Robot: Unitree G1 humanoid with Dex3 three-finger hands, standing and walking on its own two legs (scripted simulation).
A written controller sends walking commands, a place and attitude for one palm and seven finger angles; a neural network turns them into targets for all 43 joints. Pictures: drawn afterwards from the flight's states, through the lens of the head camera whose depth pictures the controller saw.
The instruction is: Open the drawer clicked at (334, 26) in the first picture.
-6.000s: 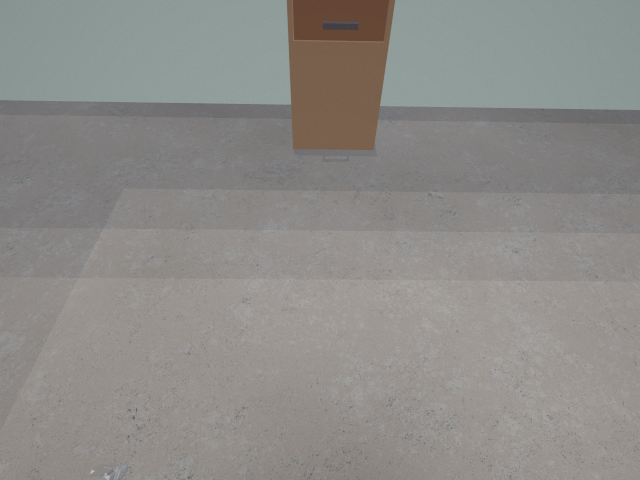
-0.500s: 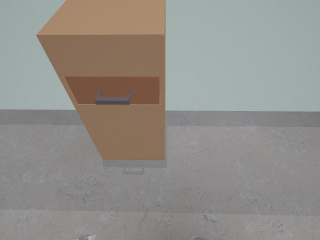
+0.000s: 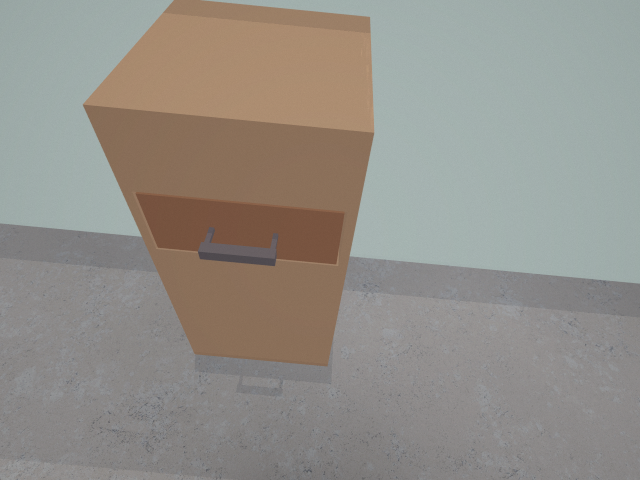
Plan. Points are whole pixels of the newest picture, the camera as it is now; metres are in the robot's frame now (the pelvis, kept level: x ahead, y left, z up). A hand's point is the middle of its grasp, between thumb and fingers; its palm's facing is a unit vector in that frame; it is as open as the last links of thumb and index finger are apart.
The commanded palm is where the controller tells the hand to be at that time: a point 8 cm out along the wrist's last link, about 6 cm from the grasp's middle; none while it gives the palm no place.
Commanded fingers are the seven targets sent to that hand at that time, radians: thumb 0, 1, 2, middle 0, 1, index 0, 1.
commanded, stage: come to a stop and stand still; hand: left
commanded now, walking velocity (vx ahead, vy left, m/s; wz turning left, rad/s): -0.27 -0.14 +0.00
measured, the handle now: (240, 244) +0.53 +0.19 -0.12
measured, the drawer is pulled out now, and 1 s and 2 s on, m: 0.00 0.00 0.00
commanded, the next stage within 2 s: look again from close up in 1.50 s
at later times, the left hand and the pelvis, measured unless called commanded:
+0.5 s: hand out of the picture +0.07 +0.12 -0.14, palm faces +0.04 -0.96 -0.29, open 7.4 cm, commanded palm none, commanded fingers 0.00 0.90 0.90 -0.20 -0.30 -0.20 -0.30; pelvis +0.00 -0.07 +0.01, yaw +0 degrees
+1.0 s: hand out of the picture -0.03 +0.16 -0.17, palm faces +0.06 -0.98 -0.20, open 7.4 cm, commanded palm none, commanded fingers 0.00 0.90 0.90 -0.20 -0.30 -0.20 -0.30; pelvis -0.01 -0.03 +0.00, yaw +0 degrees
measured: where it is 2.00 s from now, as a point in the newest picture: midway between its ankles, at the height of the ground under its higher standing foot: outside the picture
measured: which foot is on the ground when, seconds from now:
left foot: down 0.00-0.28, up 0.30-0.78, down 0.80-1.00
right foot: up 0.00-0.26, down 0.28-1.00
